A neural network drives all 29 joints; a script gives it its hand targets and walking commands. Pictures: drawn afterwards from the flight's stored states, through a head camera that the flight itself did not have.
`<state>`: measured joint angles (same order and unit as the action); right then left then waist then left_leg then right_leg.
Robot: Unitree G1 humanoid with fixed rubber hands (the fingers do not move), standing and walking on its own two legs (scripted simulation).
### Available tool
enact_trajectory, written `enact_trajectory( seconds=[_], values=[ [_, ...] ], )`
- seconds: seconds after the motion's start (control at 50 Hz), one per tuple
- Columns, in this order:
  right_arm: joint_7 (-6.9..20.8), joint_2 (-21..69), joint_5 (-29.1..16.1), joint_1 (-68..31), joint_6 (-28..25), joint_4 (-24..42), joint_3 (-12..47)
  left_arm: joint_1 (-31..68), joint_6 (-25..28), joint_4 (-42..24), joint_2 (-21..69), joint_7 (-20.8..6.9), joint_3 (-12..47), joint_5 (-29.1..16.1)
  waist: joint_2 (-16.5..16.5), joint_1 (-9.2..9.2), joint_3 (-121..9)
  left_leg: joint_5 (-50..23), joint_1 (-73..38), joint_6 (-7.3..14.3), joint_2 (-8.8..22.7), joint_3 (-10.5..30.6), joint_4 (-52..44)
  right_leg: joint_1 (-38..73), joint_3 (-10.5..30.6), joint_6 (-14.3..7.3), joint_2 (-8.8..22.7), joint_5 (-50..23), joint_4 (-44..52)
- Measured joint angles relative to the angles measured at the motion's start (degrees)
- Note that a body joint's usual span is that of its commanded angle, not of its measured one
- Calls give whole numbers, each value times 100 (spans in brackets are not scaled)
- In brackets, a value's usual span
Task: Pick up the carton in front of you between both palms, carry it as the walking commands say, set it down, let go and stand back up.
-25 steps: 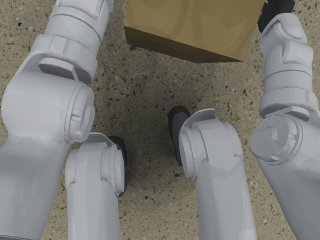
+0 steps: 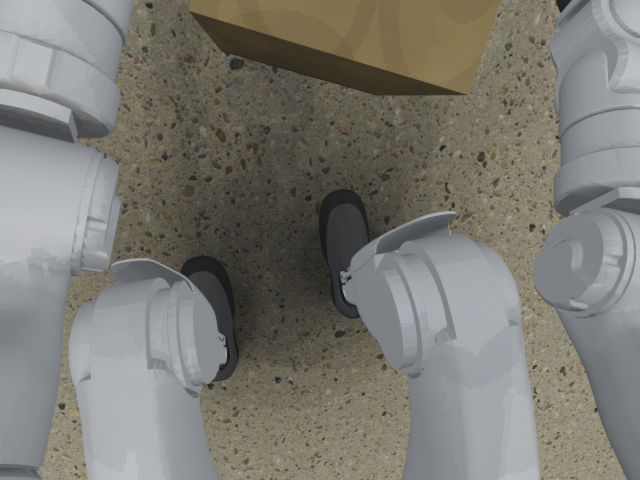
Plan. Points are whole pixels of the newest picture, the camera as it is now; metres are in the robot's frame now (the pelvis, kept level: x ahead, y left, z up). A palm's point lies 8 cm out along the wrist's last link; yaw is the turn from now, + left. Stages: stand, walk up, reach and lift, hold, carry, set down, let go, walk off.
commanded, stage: set down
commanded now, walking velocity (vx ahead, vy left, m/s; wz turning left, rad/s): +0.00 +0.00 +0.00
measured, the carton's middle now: out of the picture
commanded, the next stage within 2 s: let go in 0.96 s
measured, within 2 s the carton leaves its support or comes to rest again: neither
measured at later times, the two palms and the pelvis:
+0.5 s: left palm out of the picture +0.64 +0.03 +0.00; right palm out of the picture +0.49 -0.32 +0.00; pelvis +0.01 +0.00 +0.10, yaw -1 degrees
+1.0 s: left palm out of the picture +0.64 +0.04 +0.15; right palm out of the picture +0.48 -0.32 +0.15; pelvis +0.04 +0.00 +0.24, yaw +0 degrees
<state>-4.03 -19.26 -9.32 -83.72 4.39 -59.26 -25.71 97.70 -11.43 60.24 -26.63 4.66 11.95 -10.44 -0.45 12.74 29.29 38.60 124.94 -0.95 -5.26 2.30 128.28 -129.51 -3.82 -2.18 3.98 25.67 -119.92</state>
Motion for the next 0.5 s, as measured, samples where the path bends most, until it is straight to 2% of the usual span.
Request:
enact_trajectory(
  seconds=[0.1, 0.2, 0.32, 0.4, 0.5],
  values=[
    [-195, 202, -109, 86, 387, 561, 358, -97, -252, -75, -44, 20, -359, 160, -136, 80, -333, -8, -242, 22, 129, -55, -261, 158, 69, 33, -183, -103, 268],
    [-317, 358, -15, 261, 687, 716, 541, -42, -391, 493, -29, -109, -831, 375, -311, 180, -864, -64, -474, 73, 174, -143, -724, 343, 194, 123, -332, -170, 699],
    [-296, 463, 140, 547, 830, 856, 465, -41, -385, 944, 28, -276, -1222, 670, -365, 212, -1515, -163, -612, 101, 157, -198, -1302, 465, 311, 197, -439, -242, 1232],
    [-235, 513, 246, 731, 894, 1021, 312, -182, -421, 839, 88, -295, -1311, 799, -340, 189, -1863, -232, -674, 104, 128, -199, -1673, 535, 354, 216, -460, -270, 1569],
    [-138, 563, 333, 1032, 992, 1329, 123, -536, -544, 346, 175, -266, -1274, 867, -290, 152, -2212, -310, -827, 95, 85, -163, -2161, 710, 371, 221, -456, -284, 2014]
  ],
)
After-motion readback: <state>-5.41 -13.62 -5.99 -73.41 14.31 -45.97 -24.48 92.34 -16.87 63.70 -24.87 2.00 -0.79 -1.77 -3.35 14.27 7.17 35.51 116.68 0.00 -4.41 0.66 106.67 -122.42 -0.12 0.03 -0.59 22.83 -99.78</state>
